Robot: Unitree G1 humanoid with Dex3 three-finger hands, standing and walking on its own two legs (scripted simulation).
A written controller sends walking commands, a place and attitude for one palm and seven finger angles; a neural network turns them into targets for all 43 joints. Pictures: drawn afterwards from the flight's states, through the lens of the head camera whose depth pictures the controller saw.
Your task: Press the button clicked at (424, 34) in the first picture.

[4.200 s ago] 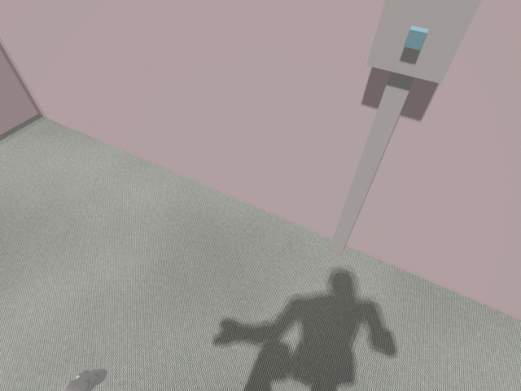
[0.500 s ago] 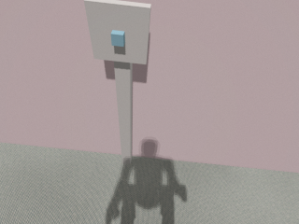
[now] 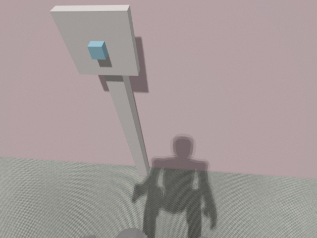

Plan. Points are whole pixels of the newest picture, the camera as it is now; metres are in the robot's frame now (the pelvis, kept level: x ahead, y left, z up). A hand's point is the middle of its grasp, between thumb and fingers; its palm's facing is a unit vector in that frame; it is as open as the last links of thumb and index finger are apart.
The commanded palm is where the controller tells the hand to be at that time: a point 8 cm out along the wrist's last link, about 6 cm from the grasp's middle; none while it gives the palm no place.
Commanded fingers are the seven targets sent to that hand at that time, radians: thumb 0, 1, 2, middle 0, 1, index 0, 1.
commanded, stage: come to a stop and stand still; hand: left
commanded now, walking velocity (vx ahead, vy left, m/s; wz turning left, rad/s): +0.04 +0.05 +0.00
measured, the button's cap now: (98, 49) +0.52 +0.18 +0.20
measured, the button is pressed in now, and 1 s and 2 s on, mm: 0 0 0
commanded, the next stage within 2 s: look again from close up in 1.18 s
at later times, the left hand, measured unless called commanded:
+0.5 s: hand out of the picture -0.06 +0.26 -0.17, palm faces +0.02 -0.98 -0.18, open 7.3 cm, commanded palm none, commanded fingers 0.00 0.90 0.90 -0.20 -0.30 -0.20 -0.30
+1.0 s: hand out of the picture +0.04 +0.17 -0.16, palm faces +0.05 -0.97 -0.22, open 7.1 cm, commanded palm none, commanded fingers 0.00 0.90 0.90 -0.20 -0.30 -0.20 -0.30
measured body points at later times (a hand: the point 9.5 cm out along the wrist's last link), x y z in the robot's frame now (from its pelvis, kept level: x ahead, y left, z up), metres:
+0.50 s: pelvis -0.02 +0.06 +0.02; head -0.01 +0.10 +0.46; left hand -0.06 +0.31 -0.15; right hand -0.04 -0.15 -0.13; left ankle -0.04 +0.16 -0.73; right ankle -0.07 -0.07 -0.67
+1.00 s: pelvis -0.03 -0.01 +0.01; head -0.03 -0.02 +0.45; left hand +0.03 +0.22 -0.14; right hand -0.05 -0.23 -0.16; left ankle -0.04 +0.15 -0.73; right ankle -0.05 -0.09 -0.73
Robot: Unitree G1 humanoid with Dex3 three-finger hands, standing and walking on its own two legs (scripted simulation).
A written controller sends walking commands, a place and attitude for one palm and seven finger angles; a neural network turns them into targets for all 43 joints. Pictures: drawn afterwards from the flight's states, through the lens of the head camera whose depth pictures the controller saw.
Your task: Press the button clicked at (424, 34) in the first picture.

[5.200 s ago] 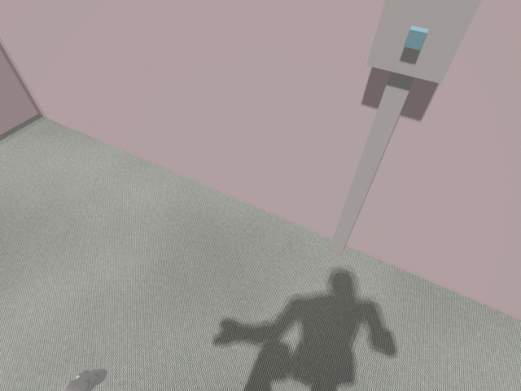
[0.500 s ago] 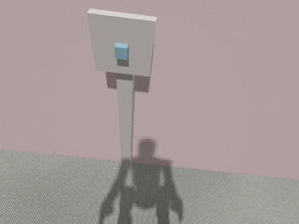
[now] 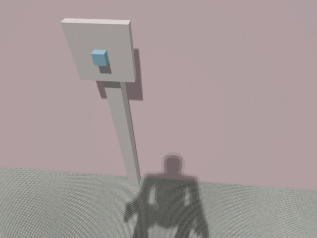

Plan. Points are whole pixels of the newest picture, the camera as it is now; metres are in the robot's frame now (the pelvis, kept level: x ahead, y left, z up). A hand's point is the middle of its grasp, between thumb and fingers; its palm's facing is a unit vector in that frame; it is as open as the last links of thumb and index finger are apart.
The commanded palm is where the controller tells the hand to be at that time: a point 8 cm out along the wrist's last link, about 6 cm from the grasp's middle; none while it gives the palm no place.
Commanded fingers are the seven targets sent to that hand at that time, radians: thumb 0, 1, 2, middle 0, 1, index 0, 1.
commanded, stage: come to a stop and stand still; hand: left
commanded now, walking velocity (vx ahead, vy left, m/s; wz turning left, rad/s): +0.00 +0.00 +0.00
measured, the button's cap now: (100, 57) +0.55 +0.19 +0.20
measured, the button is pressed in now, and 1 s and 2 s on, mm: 0 0 0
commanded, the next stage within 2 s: look again from close up in 0.18 s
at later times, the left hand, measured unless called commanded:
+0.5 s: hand out of the picture -0.03 +0.20 -0.18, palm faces +0.02 -0.99 -0.17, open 7.3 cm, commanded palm none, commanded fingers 0.00 0.90 0.90 -0.20 -0.30 -0.20 -0.30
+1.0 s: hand out of the picture -0.04 +0.24 -0.18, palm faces -0.02 -0.98 -0.18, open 7.3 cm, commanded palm none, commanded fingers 0.00 0.90 0.90 -0.20 -0.30 -0.20 -0.30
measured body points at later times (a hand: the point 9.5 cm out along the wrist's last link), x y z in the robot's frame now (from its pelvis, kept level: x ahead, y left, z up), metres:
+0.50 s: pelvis -0.01 +0.04 +0.00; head -0.01 +0.05 +0.45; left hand -0.03 +0.25 -0.17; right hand +0.01 -0.19 -0.16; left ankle -0.01 +0.15 -0.74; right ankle -0.02 -0.07 -0.74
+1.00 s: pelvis -0.02 +0.07 +0.00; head -0.03 +0.07 +0.45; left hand -0.04 +0.29 -0.16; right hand -0.04 -0.15 -0.16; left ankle -0.01 +0.15 -0.74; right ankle -0.02 -0.07 -0.74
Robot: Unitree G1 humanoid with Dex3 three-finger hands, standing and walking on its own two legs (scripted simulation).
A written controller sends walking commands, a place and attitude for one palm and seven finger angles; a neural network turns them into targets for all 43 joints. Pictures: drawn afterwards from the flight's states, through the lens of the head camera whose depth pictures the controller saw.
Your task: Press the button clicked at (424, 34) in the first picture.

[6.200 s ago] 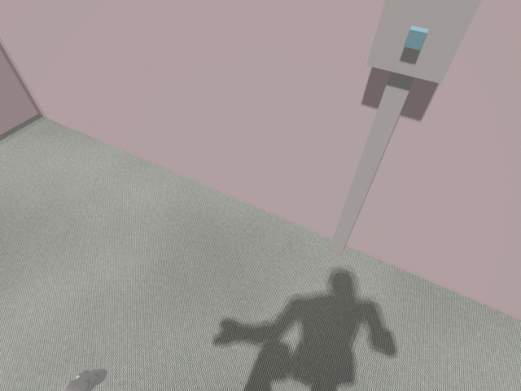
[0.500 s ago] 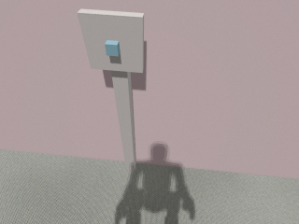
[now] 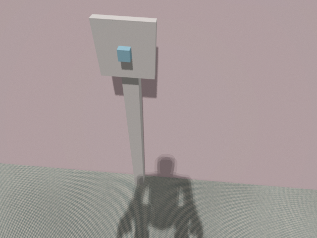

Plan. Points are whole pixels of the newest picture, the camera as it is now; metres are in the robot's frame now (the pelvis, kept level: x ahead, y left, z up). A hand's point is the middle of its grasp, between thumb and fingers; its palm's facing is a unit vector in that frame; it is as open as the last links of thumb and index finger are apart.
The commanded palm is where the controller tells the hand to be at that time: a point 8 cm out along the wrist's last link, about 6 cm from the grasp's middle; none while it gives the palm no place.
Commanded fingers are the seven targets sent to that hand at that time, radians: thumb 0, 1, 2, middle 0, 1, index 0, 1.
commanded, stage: shuffle to correct the standing spot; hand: left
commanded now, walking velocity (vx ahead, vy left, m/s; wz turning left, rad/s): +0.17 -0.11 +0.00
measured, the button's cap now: (124, 53) +0.56 +0.14 +0.20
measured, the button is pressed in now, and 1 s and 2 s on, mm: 0 0 0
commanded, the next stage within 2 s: come to a stop and stand still in 0.22 s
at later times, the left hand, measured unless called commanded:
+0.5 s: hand out of the picture +0.03 +0.11 -0.19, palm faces +0.06 -0.99 -0.11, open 7.3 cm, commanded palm none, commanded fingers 0.00 0.90 0.90 -0.20 -0.30 -0.20 -0.30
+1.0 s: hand out of the picture +0.11 +0.15 -0.19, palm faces +0.09 -0.98 -0.17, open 7.3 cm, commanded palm none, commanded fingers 0.00 0.90 0.90 -0.20 -0.30 -0.20 -0.30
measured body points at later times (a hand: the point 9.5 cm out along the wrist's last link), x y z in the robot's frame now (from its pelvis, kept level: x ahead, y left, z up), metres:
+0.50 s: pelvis +0.09 -0.03 +0.00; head +0.10 -0.01 +0.45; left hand +0.03 +0.16 -0.17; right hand +0.10 -0.26 -0.15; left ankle +0.05 +0.06 -0.74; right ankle +0.05 -0.15 -0.70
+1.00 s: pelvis +0.06 -0.03 +0.00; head +0.07 +0.00 +0.44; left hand +0.10 +0.20 -0.17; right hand +0.11 -0.26 -0.14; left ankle +0.07 +0.05 -0.74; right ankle +0.08 -0.17 -0.71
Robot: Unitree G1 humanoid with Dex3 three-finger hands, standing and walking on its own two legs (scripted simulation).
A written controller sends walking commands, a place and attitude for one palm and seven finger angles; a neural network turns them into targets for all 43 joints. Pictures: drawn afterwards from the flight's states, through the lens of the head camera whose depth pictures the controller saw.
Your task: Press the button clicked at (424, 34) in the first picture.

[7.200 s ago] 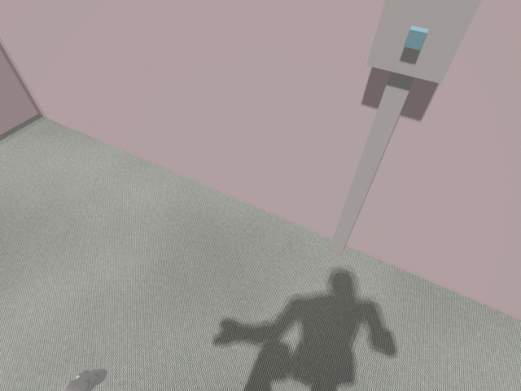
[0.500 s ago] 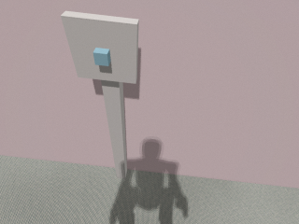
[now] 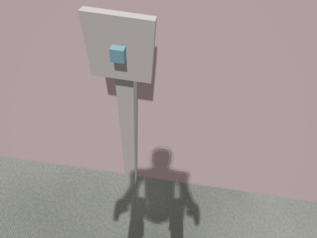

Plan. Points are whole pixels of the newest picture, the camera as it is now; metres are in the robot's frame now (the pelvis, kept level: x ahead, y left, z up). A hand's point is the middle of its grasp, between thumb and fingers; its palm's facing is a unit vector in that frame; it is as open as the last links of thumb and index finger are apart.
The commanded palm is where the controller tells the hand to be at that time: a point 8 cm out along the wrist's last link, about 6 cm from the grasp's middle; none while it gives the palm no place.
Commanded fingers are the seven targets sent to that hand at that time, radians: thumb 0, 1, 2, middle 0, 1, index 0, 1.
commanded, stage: come to a stop and stand still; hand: left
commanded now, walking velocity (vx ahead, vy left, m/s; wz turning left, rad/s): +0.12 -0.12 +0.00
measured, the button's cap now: (118, 53) +0.51 +0.15 +0.20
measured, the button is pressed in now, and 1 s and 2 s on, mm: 0 0 0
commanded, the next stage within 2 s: look again from close up in 0.74 s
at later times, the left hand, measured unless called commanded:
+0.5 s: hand out of the picture +0.00 +0.13 -0.17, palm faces +0.02 -0.98 -0.19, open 7.3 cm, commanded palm none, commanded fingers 0.00 0.90 0.90 -0.20 -0.30 -0.20 -0.30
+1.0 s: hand out of the picture +0.01 +0.18 -0.16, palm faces +0.01 -0.96 -0.26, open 7.3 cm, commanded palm none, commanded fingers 0.00 0.90 0.90 -0.20 -0.30 -0.20 -0.30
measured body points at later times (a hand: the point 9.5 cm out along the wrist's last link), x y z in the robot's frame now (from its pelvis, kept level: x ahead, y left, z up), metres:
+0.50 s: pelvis +0.00 -0.04 +0.00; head +0.00 -0.04 +0.45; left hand +0.00 +0.18 -0.16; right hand -0.02 -0.26 -0.16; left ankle +0.01 +0.08 -0.73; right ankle -0.04 -0.12 -0.73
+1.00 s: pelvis -0.02 -0.03 +0.01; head -0.03 -0.03 +0.46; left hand +0.01 +0.23 -0.14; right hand +0.04 -0.29 -0.14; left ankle +0.01 +0.08 -0.73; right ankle -0.04 -0.12 -0.73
